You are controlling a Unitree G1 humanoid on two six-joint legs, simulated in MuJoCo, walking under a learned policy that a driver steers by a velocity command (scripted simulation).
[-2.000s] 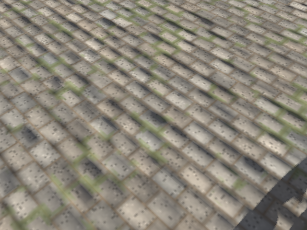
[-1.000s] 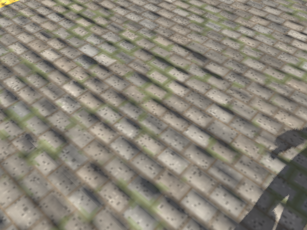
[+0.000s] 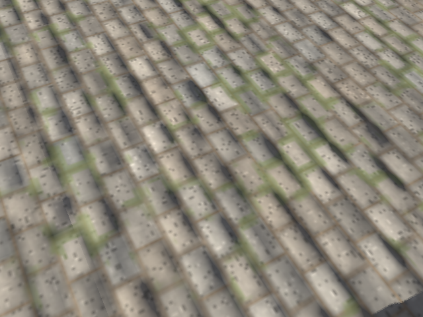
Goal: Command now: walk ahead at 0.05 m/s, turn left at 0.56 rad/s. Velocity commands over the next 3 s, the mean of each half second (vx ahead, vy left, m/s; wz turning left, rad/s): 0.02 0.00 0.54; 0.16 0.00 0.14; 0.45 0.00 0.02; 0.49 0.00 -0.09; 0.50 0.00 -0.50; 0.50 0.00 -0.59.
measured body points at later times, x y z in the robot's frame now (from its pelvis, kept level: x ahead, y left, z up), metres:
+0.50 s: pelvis +0.03 -0.06 +0.01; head +0.06 -0.08 +0.46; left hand +0.06 +0.24 -0.08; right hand +0.25 -0.30 -0.10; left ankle -0.03 +0.08 -0.64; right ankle +0.06 -0.16 -0.73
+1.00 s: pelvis +0.07 -0.04 +0.01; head +0.08 -0.04 +0.46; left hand +0.12 +0.27 -0.09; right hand +0.21 -0.28 -0.11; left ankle -0.04 +0.08 -0.73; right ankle +0.17 -0.13 -0.71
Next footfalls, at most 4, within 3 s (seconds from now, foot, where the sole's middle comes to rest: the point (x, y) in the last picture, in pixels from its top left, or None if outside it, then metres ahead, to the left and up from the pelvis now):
0.28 right None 0.10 -0.15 -0.77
0.68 left None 0.00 0.09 -0.77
1.06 right None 0.21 -0.12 -0.77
1.60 left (138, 303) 0.47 0.21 -0.77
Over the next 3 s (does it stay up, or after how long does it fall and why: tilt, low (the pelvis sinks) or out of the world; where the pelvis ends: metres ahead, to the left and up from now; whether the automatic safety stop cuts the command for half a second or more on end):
stays up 1.09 0.17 0.01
